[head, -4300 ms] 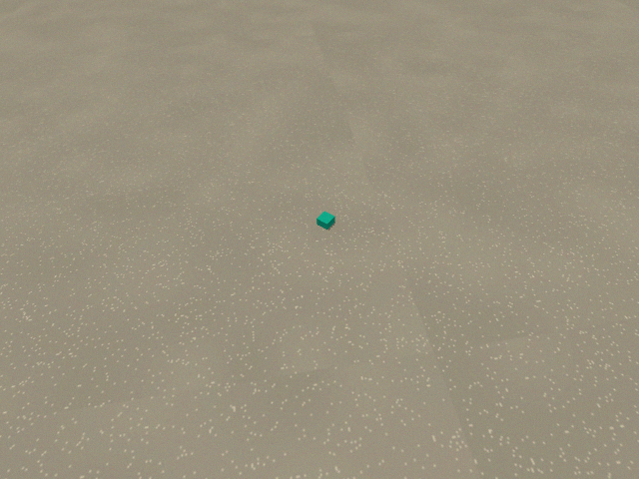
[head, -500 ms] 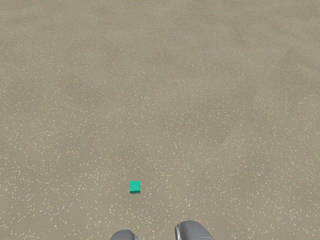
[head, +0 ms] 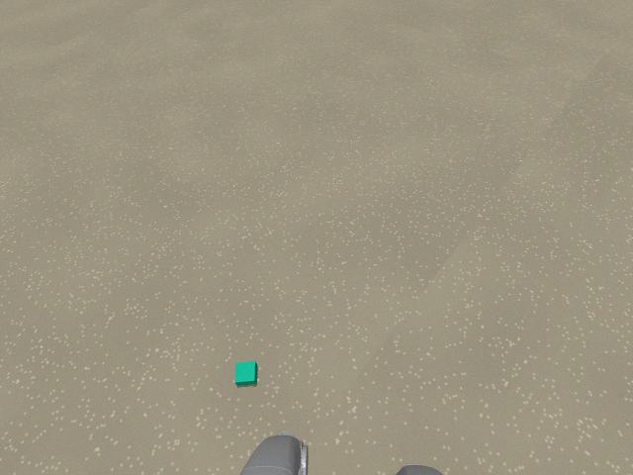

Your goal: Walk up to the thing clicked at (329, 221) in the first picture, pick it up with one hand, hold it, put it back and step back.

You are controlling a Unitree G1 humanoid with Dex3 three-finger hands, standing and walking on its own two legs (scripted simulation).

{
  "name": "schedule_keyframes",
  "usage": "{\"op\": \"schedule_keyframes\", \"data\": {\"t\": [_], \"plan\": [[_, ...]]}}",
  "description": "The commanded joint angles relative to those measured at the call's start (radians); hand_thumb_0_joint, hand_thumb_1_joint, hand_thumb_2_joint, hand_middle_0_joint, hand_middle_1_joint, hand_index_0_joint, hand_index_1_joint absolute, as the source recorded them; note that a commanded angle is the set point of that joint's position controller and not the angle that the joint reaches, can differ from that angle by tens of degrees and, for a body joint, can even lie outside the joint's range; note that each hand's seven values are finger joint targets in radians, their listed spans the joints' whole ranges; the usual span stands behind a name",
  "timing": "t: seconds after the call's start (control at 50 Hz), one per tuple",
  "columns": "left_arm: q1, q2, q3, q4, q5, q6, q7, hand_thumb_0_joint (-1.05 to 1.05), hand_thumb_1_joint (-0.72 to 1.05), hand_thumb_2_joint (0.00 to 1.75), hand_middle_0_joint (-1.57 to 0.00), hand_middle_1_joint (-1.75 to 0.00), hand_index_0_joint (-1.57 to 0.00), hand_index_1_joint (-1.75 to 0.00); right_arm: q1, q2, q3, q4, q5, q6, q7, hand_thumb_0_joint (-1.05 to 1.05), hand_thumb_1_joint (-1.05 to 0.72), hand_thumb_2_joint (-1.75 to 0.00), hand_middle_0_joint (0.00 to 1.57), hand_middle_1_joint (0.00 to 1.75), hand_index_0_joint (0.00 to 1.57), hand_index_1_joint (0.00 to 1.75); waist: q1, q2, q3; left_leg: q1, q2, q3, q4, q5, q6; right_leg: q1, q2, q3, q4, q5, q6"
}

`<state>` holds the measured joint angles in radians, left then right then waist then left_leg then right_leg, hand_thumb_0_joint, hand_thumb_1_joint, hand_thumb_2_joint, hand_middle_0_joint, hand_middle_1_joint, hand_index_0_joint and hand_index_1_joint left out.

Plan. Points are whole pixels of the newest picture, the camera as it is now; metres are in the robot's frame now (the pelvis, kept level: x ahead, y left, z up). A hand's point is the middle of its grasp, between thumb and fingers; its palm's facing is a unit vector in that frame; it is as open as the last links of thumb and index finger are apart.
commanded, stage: walk up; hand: left
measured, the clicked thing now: (246, 373) +0.45 +0.30 -0.72
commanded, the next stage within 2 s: stand in 1.82 s
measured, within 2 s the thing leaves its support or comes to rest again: neither
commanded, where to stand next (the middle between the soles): +0.07 +0.05 m, yaw +1 degrees
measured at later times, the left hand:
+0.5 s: hand out of the picture +0.07 +0.33 -0.14, palm faces +0.01 -0.91 -0.42, open 7.4 cm
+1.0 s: hand out of the picture +0.06 +0.30 -0.12, palm faces +0.02 -0.93 -0.37, open 7.4 cm
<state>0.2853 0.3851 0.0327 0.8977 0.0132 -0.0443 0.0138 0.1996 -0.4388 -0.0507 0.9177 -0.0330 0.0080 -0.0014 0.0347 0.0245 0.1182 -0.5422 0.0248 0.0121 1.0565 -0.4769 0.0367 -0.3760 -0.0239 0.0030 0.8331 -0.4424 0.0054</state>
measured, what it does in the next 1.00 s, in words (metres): steps on the spot: left foot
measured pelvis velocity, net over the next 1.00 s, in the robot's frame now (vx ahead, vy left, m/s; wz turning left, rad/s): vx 0.00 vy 0.03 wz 0.04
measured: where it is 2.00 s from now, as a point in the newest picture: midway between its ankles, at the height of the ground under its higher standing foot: outside the picture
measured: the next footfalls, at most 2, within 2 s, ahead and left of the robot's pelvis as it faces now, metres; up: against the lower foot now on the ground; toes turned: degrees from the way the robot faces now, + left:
left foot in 0.16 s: +0.06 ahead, +0.17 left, +0.00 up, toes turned +2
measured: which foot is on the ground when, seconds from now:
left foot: up 0.00-0.14, down 0.16-1.00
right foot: down 0.00-1.00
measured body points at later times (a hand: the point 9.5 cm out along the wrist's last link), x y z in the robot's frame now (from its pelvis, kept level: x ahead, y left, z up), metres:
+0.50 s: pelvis -0.01 +0.05 +0.00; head +0.02 +0.05 +0.45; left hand +0.07 +0.38 -0.11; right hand +0.13 -0.26 -0.11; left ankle +0.03 +0.17 -0.70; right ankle +0.02 -0.12 -0.70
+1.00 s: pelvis +0.00 +0.03 +0.04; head +0.02 +0.03 +0.49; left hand +0.06 +0.35 -0.09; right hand +0.12 -0.26 -0.09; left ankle +0.03 +0.17 -0.70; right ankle +0.02 -0.12 -0.70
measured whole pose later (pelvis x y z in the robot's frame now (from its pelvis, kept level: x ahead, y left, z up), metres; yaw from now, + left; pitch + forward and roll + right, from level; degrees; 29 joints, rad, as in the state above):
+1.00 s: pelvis +0.00 +0.03 +0.04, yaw +2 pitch -2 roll +0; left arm 0.09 0.37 0.00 1.14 0.00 -0.03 0.00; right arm 0.02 -0.36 -0.02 1.13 0.01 0.01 0.03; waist 0.01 0.02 0.09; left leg -0.23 0.03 -0.01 0.47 -0.20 -0.02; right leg -0.19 -0.04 0.03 0.45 -0.22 0.05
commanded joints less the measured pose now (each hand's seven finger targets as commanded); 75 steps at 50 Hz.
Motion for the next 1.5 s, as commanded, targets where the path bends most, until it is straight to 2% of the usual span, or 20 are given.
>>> {"op": "schedule_keyframes", "data": {"t": [0.0, 0.08, 0.14, 0.16, 0.18, 0.2, 0.22, 0.28, 0.32, 0.34, 0.36, 0.4, 0.44, 0.46, 0.5, 0.54, 0.64, 0.86, 1.14, 1.48], "plan": [[0.084, 0.351, 0.101, -0.062, -0.012, -0.038, 0.064, 0.00, 0.90, 0.90, -0.20, -0.30, -0.20, -0.30, -0.044, -0.194, -0.078, -0.133, -0.003, -0.005, -0.004, 0.00, -0.90, -0.90, 0.20, 0.30, 0.20, 0.30, 0.017, -0.144, -0.146, -0.128, 0.043, -0.081, 0.003, 0.006, -0.009, 0.283, -0.318, 0.372, -0.192, 0.915, -0.244], [0.054, 0.328, 0.087, -0.088, -0.009, -0.034, 0.066, 0.00, 0.90, 0.90, -0.20, -0.30, -0.20, -0.30, -0.065, -0.147, -0.076, -0.136, 0.017, -0.010, 0.002, 0.00, -0.90, -0.90, 0.20, 0.30, 0.20, 0.30, 0.005, -0.203, -0.175, 0.017, 0.009, -0.018, -0.194, 0.020, -0.007, 0.226, -0.249, 0.262, -0.133, 0.891, -0.213], [-0.023, 0.290, 0.059, -0.098, -0.024, -0.023, 0.053, 0.00, 0.90, 0.90, -0.20, -0.30, -0.20, -0.30, 0.033, -0.155, -0.086, -0.078, 0.019, -0.028, -0.003, 0.00, -0.90, -0.90, 0.20, 0.30, 0.20, 0.30, -0.069, -0.151, -0.243, 0.376, -0.021, 0.002, -0.447, 0.362, 0.039, 0.027, -0.143, 0.104, 0.032, 0.739, -0.102], [-0.016, 0.243, 0.043, -0.106, -0.028, -0.026, 0.048, 0.00, 0.90, 0.90, -0.20, -0.30, -0.20, -0.30, 0.065, -0.211, -0.100, -0.076, 0.013, -0.034, -0.009, 0.00, -0.90, -0.90, 0.20, 0.30, 0.20, 0.30, -0.091, -0.030, -0.285, 0.539, 0.091, -0.186, -0.438, 0.545, 0.100, -0.141, -0.089, 0.058, 0.157, 0.563, -0.041], [-0.022, 0.231, 0.041, -0.102, -0.037, -0.022, 0.053, 0.00, 0.90, 0.90, -0.20, -0.30, -0.20, -0.30, 0.023, -0.259, -0.099, -0.097, 0.043, -0.032, -0.009, 0.00, -0.90, -0.90, 0.20, 0.30, 0.20, 0.30, -0.088, 0.094, -0.342, 0.507, 0.295, -0.399, -0.434, 0.682, 0.248, -0.141, -0.012, -0.032, 0.214, 0.156, -0.002], [-0.066, 0.257, 0.045, -0.076, -0.026, -0.016, 0.060, 0.00, 0.90, 0.90, -0.20, -0.30, -0.20, -0.30, -0.011, -0.242, -0.091, -0.096, 0.047, -0.028, -0.007, 0.00, -0.90, -0.90, 0.20, 0.30, 0.20, 0.30, -0.080, 0.091, -0.288, 0.396, 0.335, -0.432, -0.448, 0.716, 0.298, -0.102, -0.022, 0.013, 0.192, -0.193, -0.007], [-0.072, 0.253, 0.044, -0.066, -0.024, -0.014, 0.053, 0.00, 0.90, 0.90, -0.20, -0.30, -0.20, -0.30, -0.042, -0.214, -0.079, -0.096, 0.044, -0.025, -0.008, 0.00, -0.90, -0.90, 0.20, 0.30, 0.20, 0.30, -0.055, 0.044, -0.235, 0.326, 0.285, -0.339, -0.440, 0.693, 0.272, -0.072, -0.021, 0.029, 0.174, -0.210, -0.015], [0.035, 0.231, 0.047, 0.014, -0.025, -0.018, 0.040, 0.00, 0.90, 0.90, -0.20, -0.30, -0.20, -0.30, -0.182, -0.211, -0.056, -0.099, 0.042, -0.015, -0.010, 0.00, -0.90, -0.90, 0.20, 0.30, 0.20, 0.30, 0.029, 0.110, -0.156, 0.141, 0.167, -0.194, -0.381, 0.559, 0.134, 0.100, -0.008, -0.035, -0.111, 0.147, -0.028], [0.016, 0.302, 0.062, 0.025, 0.000, -0.028, 0.038, 0.00, 0.90, 0.90, -0.20, -0.30, -0.20, -0.30, -0.183, -0.144, -0.032, -0.095, 0.046, -0.003, -0.004, 0.00, -0.90, -0.90, 0.20, 0.30, 0.20, 0.30, 0.017, -0.025, -0.121, 0.040, 0.044, -0.127, -0.245, 0.347, 0.024, 0.129, -0.145, 0.250, -0.272, 0.236, -0.091], [-0.021, 0.363, 0.069, 0.019, -0.001, -0.030, 0.034, 0.00, 0.90, 0.90, -0.20, -0.30, -0.20, -0.30, -0.169, -0.143, -0.034, -0.082, 0.045, 0.003, -0.009, 0.00, -0.90, -0.90, 0.20, 0.30, 0.20, 0.30, -0.004, -0.101, -0.140, 0.100, -0.001, -0.072, -0.174, 0.122, 0.005, 0.038, -0.292, 0.423, -0.365, 0.190, -0.189], [-0.112, 0.379, 0.068, 0.000, 0.001, -0.032, 0.034, 0.00, 0.90, 0.90, -0.20, -0.30, -0.20, -0.30, -0.159, -0.161, -0.045, -0.056, 0.040, 0.007, -0.009, 0.00, -0.90, -0.90, 0.20, 0.30, 0.20, 0.30, -0.032, -0.139, -0.118, 0.158, 0.005, -0.064, -0.138, -0.033, 0.002, -0.042, -0.331, 0.454, -0.386, 0.158, -0.230], [-0.207, 0.328, 0.047, -0.006, 0.004, -0.027, 0.031, 0.00, 0.90, 0.90, -0.20, -0.30, -0.20, -0.30, -0.094, -0.153, -0.046, -0.003, 0.045, -0.006, 0.003, 0.00, -0.90, -0.90, 0.20, 0.30, 0.20, 0.30, -0.086, -0.111, -0.104, 0.269, 0.029, -0.066, -0.324, 0.117, 0.005, -0.088, -0.227, 0.267, -0.310, 0.182, -0.147], [-0.185, 0.244, 0.026, 0.014, -0.007, -0.006, 0.025, 0.00, 0.90, 0.90, -0.20, -0.30, -0.20, -0.30, -0.113, -0.192, -0.051, 0.015, 0.031, -0.021, 0.008, 0.00, -0.90, -0.90, 0.20, 0.30, 0.20, 0.30, -0.050, 0.039, -0.092, 0.260, 0.135, -0.317, -0.586, 0.074, 0.071, -0.091, -0.042, 0.035, -0.105, 0.125, -0.026], [-0.159, 0.255, 0.032, 0.034, -0.009, 0.000, 0.027, 0.00, 0.90, 0.90, -0.20, -0.30, -0.20, -0.30, -0.133, -0.221, -0.050, 0.013, 0.030, -0.024, 0.010, 0.00, -0.90, -0.90, 0.20, 0.30, 0.20, 0.30, -0.036, 0.072, -0.094, 0.202, 0.217, -0.418, -0.640, 0.059, 0.137, -0.033, 0.002, -0.001, -0.055, -0.003, -0.014], [-0.113, 0.245, 0.035, 0.066, -0.012, 0.002, 0.021, 0.00, 0.90, 0.90, -0.20, -0.30, -0.20, -0.30, -0.182, -0.214, -0.045, 0.010, 0.021, -0.028, 0.010, 0.00, -0.90, -0.90, 0.20, 0.30, 0.20, 0.30, -0.002, 0.076, -0.085, 0.156, 0.217, -0.390, -0.643, 0.088, 0.156, 0.031, 0.003, 0.012, -0.058, -0.058, -0.022], [-0.086, 0.228, 0.031, 0.099, -0.018, -0.004, 0.016, 0.00, 0.90, 0.90, -0.20, -0.30, -0.20, -0.30, -0.227, -0.187, -0.033, 0.010, 0.023, -0.027, 0.008, 0.00, -0.90, -0.90, 0.20, 0.30, 0.20, 0.30, 0.017, 0.106, -0.112, 0.139, 0.163, -0.274, -0.612, 0.156, 0.093, 0.124, -0.004, 0.008, -0.183, 0.085, -0.031], [-0.176, 0.236, 0.019, 0.111, -0.015, -0.004, 0.008, 0.00, 0.90, 0.90, -0.20, -0.30, -0.20, -0.30, -0.216, -0.159, -0.020, 0.055, 0.028, -0.014, 0.007, 0.00, -0.90, -0.90, 0.20, 0.30, 0.20, 0.30, -0.016, 0.095, -0.124, 0.191, 0.099, -0.207, -0.638, 0.054, 0.021, 0.146, -0.039, 0.071, -0.309, 0.153, -0.037], [-0.236, 0.228, 0.006, 0.176, -0.018, -0.015, 0.007, 0.00, 0.90, 0.90, -0.20, -0.30, -0.20, -0.30, -0.199, -0.132, -0.011, 0.141, 0.045, -0.015, 0.011, 0.00, -0.90, -0.90, 0.20, 0.30, 0.20, 0.30, -0.041, -0.021, -0.188, 0.391, 0.073, -0.106, -0.628, 0.412, -0.008, 0.184, -0.103, 0.101, -0.447, 0.395, -0.027], [-0.278, 0.208, 0.012, 0.188, -0.003, -0.001, -0.002, 0.00, 0.90, 0.90, -0.20, -0.30, -0.20, -0.30, -0.220, -0.130, -0.013, 0.167, 0.031, -0.010, 0.016, 0.00, -0.90, -0.90, 0.20, 0.30, 0.20, 0.30, -0.039, -0.043, -0.136, 0.410, 0.075, -0.094, -0.739, 0.286, -0.026, 0.174, -0.108, 0.096, -0.563, 0.254, -0.015], [-0.261, 0.190, 0.012, 0.177, -0.008, 0.009, -0.003, 0.00, 0.90, 0.90, -0.20, -0.30, -0.20, -0.30, -0.186, -0.128, -0.014, 0.158, 0.031, -0.016, 0.011, 0.00, -0.90, -0.90, 0.20, 0.30, 0.20, 0.30, -0.036, 0.002, -0.165, 0.400, 0.093, -0.108, -0.764, 0.377, -0.020, 0.253, -0.094, 0.066, -0.528, 0.350, -0.009]]}}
